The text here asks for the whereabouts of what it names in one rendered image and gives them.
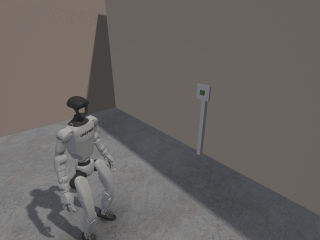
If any right robot hand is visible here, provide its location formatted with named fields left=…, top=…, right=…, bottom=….
left=60, top=191, right=77, bottom=213

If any left robot hand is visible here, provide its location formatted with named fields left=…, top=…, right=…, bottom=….
left=103, top=154, right=116, bottom=170

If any left robot thigh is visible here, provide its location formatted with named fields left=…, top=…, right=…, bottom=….
left=94, top=159, right=114, bottom=200

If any robot left shin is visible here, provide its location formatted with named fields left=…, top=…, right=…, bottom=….
left=101, top=194, right=115, bottom=215

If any panel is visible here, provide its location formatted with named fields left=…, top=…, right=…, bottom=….
left=196, top=83, right=211, bottom=155

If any right robot upper arm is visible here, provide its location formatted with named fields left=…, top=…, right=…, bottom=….
left=54, top=127, right=73, bottom=165

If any left robot forearm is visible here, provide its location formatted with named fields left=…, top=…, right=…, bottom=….
left=94, top=137, right=109, bottom=157

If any right robot forearm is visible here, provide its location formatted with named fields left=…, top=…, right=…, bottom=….
left=53, top=157, right=70, bottom=193

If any left robot upper arm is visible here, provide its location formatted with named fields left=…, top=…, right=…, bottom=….
left=87, top=115, right=99, bottom=141

